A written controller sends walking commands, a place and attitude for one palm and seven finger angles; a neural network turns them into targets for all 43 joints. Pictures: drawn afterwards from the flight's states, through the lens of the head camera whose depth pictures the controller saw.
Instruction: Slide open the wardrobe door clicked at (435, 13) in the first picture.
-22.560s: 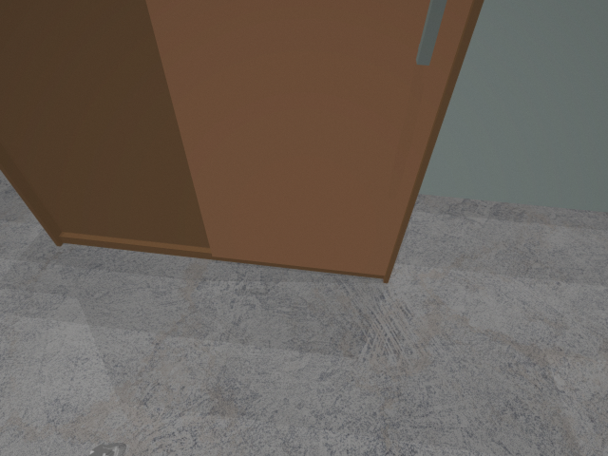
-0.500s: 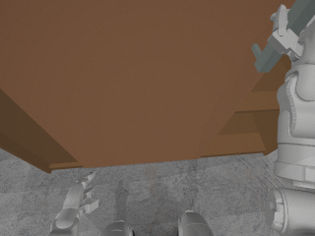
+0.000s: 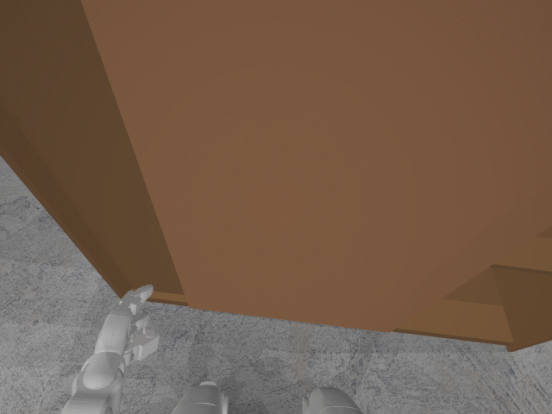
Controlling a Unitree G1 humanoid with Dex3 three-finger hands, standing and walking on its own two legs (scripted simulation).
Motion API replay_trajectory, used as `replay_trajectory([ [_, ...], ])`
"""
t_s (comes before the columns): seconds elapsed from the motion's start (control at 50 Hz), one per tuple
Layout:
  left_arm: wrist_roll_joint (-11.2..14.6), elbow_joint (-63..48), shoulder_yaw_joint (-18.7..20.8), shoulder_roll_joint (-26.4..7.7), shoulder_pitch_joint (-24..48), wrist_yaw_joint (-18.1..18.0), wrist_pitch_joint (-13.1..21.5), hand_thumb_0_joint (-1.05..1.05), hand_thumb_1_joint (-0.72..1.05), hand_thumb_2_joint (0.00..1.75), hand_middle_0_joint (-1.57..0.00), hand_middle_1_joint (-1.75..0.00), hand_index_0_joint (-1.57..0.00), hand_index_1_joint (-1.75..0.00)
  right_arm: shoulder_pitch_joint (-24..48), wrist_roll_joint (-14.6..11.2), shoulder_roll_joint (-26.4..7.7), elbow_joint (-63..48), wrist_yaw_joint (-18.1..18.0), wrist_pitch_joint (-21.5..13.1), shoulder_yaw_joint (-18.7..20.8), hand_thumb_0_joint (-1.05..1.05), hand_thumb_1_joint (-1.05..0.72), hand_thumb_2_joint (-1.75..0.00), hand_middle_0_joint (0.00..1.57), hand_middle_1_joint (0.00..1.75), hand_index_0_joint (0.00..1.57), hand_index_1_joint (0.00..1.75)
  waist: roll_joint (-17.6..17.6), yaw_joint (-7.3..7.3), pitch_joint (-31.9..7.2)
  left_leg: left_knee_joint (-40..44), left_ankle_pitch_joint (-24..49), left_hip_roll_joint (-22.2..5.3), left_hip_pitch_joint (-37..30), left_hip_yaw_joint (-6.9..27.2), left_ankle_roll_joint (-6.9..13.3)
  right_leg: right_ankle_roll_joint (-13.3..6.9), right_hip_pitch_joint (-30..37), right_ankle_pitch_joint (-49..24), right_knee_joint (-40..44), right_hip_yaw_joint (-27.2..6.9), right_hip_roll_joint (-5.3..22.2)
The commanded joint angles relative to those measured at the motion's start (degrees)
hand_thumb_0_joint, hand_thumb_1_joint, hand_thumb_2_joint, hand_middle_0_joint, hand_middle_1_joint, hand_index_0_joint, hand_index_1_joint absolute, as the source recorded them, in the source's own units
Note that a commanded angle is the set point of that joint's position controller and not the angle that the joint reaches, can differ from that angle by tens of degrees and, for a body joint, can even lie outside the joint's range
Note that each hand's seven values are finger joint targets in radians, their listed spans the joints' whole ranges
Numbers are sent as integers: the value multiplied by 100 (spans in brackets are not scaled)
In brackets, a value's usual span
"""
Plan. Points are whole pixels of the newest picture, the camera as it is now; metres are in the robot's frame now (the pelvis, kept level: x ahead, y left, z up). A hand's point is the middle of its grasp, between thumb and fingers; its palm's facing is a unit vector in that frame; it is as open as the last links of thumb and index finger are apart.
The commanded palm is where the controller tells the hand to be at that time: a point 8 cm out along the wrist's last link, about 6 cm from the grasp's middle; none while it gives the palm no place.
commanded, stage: stop walking and hold the door there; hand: right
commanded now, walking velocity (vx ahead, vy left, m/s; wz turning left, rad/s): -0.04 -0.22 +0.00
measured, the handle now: out of the picture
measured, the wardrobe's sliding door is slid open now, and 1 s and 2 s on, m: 0.46 0.46 0.46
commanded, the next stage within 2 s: none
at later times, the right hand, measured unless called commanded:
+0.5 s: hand out of the picture +0.35 -0.35 +0.26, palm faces +0.61 +0.77 -0.16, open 6.7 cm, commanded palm +0.31 -0.38 +0.23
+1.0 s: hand out of the picture +0.35 -0.35 +0.26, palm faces +0.58 +0.79 -0.17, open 6.6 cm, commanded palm +0.30 -0.38 +0.23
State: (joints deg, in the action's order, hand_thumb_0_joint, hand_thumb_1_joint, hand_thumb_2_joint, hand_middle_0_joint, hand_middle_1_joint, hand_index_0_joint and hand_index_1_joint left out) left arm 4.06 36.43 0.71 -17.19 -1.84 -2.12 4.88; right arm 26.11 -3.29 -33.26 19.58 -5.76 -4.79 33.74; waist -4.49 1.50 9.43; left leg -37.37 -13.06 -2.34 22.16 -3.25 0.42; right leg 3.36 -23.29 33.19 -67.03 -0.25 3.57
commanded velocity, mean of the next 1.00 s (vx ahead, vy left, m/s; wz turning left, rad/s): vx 0.04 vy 0.00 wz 0.00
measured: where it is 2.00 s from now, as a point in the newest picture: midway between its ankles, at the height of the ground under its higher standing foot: outside the picture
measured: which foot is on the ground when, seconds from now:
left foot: down 0.00-0.22, up 0.24-0.46, down 0.48-1.00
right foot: up 0.00-0.20, down 0.22-1.00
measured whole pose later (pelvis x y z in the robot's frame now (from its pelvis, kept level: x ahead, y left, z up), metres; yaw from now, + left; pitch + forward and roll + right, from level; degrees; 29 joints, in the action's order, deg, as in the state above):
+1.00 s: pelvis -0.08 -0.01 +0.01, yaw +8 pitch +0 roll +1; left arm 3.3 40.9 -0.1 -18.0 -17.6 -5.7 1.2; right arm 35.1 -0.4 -41.6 44.9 -6.5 -8.1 31.9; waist -1.3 -2.7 -0.3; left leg -28.7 -13.0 -0.6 15.8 -1.7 -0.9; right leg -1.1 -18.7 12.1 -30.9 9.4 4.9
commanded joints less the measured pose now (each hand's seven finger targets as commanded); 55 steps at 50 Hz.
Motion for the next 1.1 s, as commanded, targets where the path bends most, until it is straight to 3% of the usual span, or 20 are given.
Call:
replay_trajectory([
  [0.0,-59,-542,107,-552,-66,-164,154,0,90,90,-20,-30,-20,-30,1427,179,-2497,-1097,-250,-492,840,0,-90,-90,45,140,45,140,1680,-29,-2972,979,4874,-1677,-2240,1380,696,-57,-195,-246,174,-134,-361],
  [0.1,-105,-462,127,-626,-266,-186,122,0,90,90,-20,-30,-20,-30,1906,260,-2315,-1080,-243,-523,428,0,-90,-90,45,140,45,140,1339,6,-2909,1624,2072,-1627,-1401,1511,672,-244,803,-650,2306,60,-391],
  [0.14,-131,-407,116,-642,-422,-182,81,0,90,90,-20,-30,-20,-30,1963,291,-2130,-1055,-227,-608,150,0,-90,-90,45,140,45,140,696,-89,-2852,1562,1120,-1254,-1163,1201,472,-283,1428,-1539,3824,238,-408],
  [0.16,-125,-465,178,-714,-513,-191,64,0,90,90,-20,-30,-20,-30,2033,287,-2111,-1171,-220,-677,115,0,-90,-90,45,140,45,140,253,-136,-2737,1354,597,-966,-987,1016,320,-297,1719,-2018,4382,307,-216],
  [0.2,-55,-692,241,-947,-444,-186,33,0,90,90,-20,-30,-20,-30,2295,264,-1942,-1352,-189,-761,-120,0,-90,-90,45,140,45,140,-1354,43,-2271,370,-534,51,-508,186,-101,-917,1269,-2556,4986,-1060,1301],
  [0.22,-56,-656,199,-766,-501,-181,6,0,90,90,-20,-30,-20,-30,2161,239,-1889,-1071,-189,-764,-197,0,-90,-90,45,140,45,140,-1596,17,-2248,-403,-1250,259,-572,171,-78,-1154,928,-2458,5270,-1341,1570],
  [0.26,-156,-574,208,-716,-726,-242,59,0,90,90,-20,-30,-20,-30,2355,357,-2139,-934,-211,-683,-107,0,-90,-90,45,140,45,140,-1336,-110,-1944,-1311,-972,221,-101,410,-79,-1205,895,-3262,5079,-1382,1563],
  [0.3,-129,-478,217,-778,-891,-255,115,0,90,90,-20,-30,-20,-30,2081,350,-2123,-777,-181,-586,-101,0,-90,-90,45,140,45,140,-927,-64,-2122,-770,-890,215,68,193,-154,-1058,1663,-4352,4590,-740,1283],
  [0.34,-125,-514,183,-828,-910,-263,110,0,90,90,-20,-30,-20,-30,2018,315,-2012,-790,-141,-507,-250,0,-90,-90,45,140,45,140,-1088,-121,-2140,89,-813,267,-254,-34,-165,-899,1817,-4855,4366,-442,1166],
  [0.38,-153,-511,142,-864,-954,-271,107,0,90,90,-20,-30,-20,-30,1978,312,-2006,-638,-122,-474,-286,0,-90,-90,45,140,45,140,-1209,-159,-2146,773,-445,286,-765,-132,-155,-721,1583,-4388,4332,-346,1104],
  [0.42,-177,-464,128,-901,-941,-306,31,0,90,90,-20,-30,-20,-30,1751,313,-2284,-259,-139,-426,-74,0,-90,-90,45,140,45,140,-913,-171,-2155,1386,402,43,-1460,38,-78,-551,1089,-3736,4109,-142,929],
  [0.46,-228,-478,135,-846,-1052,-335,14,0,90,90,-20,-30,-20,-30,1830,412,-2713,-162,-175,-502,278,0,-90,-90,45,140,45,140,-294,-275,-2378,1103,2329,-530,-1762,376,102,-293,853,-3586,3670,362,554],
  [0.5,-141,-428,176,-788,-1133,-360,-59,0,90,90,-20,-30,-20,-30,1719,375,-3024,121,-199,-460,590,0,-90,-90,45,140,45,140,505,-196,-2847,994,3335,-697,-1993,700,158,-254,953,-3559,3326,500,363],
  [0.54,-121,-397,142,-752,-1053,-403,-95,0,90,90,-20,-30,-20,-30,1807,336,-2973,431,-168,-391,489,0,-90,-90,45,140,45,140,610,-197,-2694,1102,3074,-752,-1857,786,127,-291,891,-2923,3460,461,288],
  [0.58,-142,-343,132,-798,-1065,-419,-117,0,90,90,-20,-30,-20,-30,1890,353,-2986,790,-134,-405,462,0,-90,-90,45,140,45,140,464,-196,-2414,1298,1753,-665,-1335,739,59,-339,1013,-2584,3727,398,326],
  [0.62,-139,-290,144,-849,-1029,-451,-145,0,90,90,-20,-30,-20,-30,1941,307,-2775,1025,-103,-425,218,0,-90,-90,45,140,45,140,33,-207,-2127,1408,588,-447,-849,577,-26,-438,1199,-2319,4072,231,524],
  [0.68,-152,-324,141,-923,-1036,-450,-119,0,90,90,-20,-30,-20,-30,2087,353,-2787,1200,-113,-505,202,0,-90,-90,45,140,45,140,-103,-177,-1888,1212,11,-165,-768,329,-100,-528,896,-1922,4517,-96,800],
  [0.78,-122,-328,185,-973,-1127,-464,-93,0,90,90,-20,-30,-20,-30,2211,372,-2689,1438,-97,-546,48,0,-90,-90,45,140,45,140,-319,-160,-1902,1111,-22,-113,-904,272,-89,-534,781,-1802,4637,-56,835],
  [0.98,-112,-237,225,-983,-1281,-443,-117,0,90,90,-20,-30,-20,-30,2216,379,-2738,1834,-46,-580,24,0,-90,-90,45,140,45,140,390,-226,-1936,1526,221,-445,-541,760,17,-408,1055,-2074,3986,294,471],
  [1.08,-107,-232,218,-962,-1248,-436,-117,0,90,90,-20,-30,-20,-30,2151,371,-2639,1817,10,-642,-17,0,-90,-90,45,140,45,140,305,-208,-1946,1344,341,-299,-557,587,-56,-455,1143,-2275,4148,193,603],
])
